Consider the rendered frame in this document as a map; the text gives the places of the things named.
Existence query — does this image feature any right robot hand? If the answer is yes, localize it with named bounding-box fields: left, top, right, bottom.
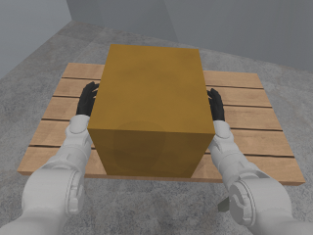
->
left=206, top=88, right=225, bottom=121

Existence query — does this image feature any left robot hand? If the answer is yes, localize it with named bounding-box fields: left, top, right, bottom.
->
left=75, top=81, right=100, bottom=117

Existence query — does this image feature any robot right forearm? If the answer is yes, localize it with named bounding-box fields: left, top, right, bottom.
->
left=207, top=120, right=292, bottom=211

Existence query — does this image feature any carton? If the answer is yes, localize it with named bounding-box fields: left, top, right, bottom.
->
left=87, top=44, right=216, bottom=178

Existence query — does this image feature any robot right upper arm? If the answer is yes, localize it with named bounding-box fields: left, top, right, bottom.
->
left=229, top=177, right=313, bottom=235

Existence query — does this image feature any table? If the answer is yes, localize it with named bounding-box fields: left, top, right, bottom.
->
left=17, top=63, right=306, bottom=212

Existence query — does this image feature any robot left upper arm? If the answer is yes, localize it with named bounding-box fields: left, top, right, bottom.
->
left=0, top=168, right=85, bottom=235

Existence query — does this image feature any robot left forearm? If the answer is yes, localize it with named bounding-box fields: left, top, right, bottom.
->
left=22, top=115, right=93, bottom=211

